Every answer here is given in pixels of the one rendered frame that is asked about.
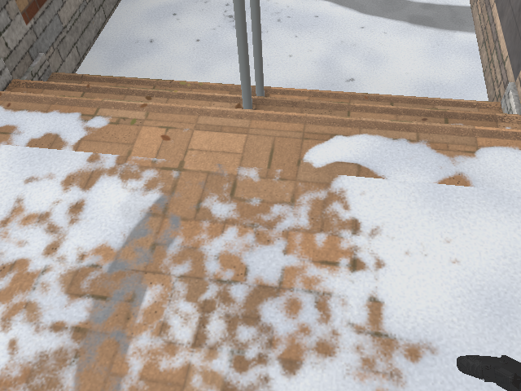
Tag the robot right hand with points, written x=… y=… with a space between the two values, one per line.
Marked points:
x=504 y=371

